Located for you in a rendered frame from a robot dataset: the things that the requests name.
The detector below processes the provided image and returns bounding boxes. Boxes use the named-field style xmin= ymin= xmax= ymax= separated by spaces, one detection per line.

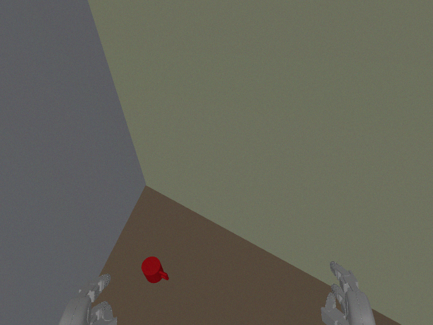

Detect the right robot hand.
xmin=321 ymin=261 xmax=375 ymax=325

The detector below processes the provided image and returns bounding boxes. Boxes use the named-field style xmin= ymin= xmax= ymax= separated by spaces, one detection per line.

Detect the mug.
xmin=141 ymin=257 xmax=169 ymax=283

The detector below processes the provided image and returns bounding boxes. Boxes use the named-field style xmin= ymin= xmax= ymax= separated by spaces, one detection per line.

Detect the left robot hand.
xmin=58 ymin=274 xmax=117 ymax=325

